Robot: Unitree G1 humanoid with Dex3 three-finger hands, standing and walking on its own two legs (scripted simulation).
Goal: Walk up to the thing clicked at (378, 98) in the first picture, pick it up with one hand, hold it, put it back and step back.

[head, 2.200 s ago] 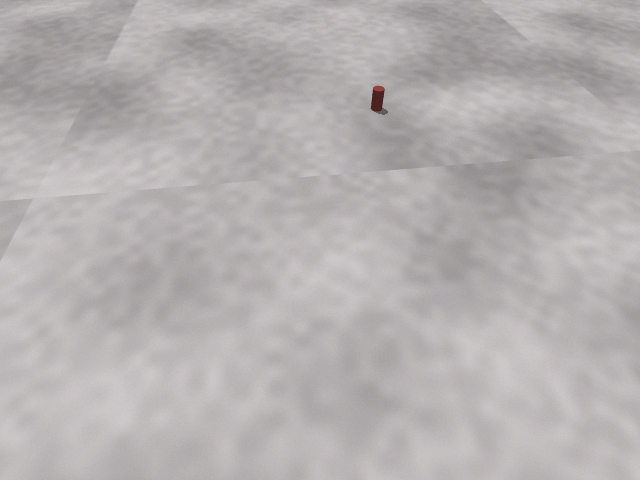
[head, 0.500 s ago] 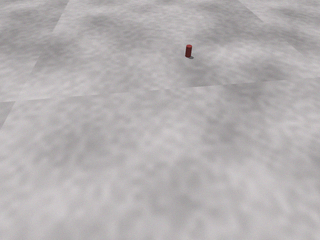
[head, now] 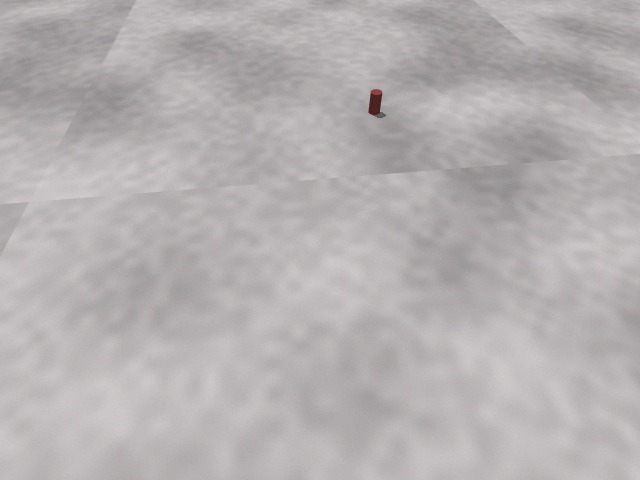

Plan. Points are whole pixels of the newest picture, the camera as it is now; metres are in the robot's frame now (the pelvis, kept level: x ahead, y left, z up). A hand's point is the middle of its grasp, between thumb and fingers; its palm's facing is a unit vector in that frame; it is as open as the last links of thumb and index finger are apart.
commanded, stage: stand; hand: left
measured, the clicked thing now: (375, 102) +2.23 -0.25 -0.72
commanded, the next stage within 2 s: walk up in 0.22 s
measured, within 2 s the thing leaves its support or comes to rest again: neither
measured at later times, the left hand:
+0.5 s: hand (152, 470) +0.16 +0.24 -0.13, palm faces -0.13 -0.91 -0.40, open 7.4 cm
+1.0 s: hand (232, 357) +0.35 +0.18 -0.19, palm faces -0.14 -0.93 -0.34, open 7.4 cm
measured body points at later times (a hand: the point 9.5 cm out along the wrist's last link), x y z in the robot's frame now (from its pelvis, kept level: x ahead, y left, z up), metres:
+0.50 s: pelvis +0.05 -0.05 -0.01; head +0.04 -0.06 +0.44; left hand +0.17 +0.29 -0.10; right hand +0.08 -0.40 -0.13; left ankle -0.01 +0.13 -0.75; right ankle +0.10 -0.20 -0.73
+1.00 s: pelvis +0.31 -0.10 -0.03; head +0.33 -0.08 +0.41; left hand +0.36 +0.23 -0.16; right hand +0.41 -0.44 -0.12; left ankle +0.45 +0.01 -0.75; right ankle +0.12 -0.21 -0.73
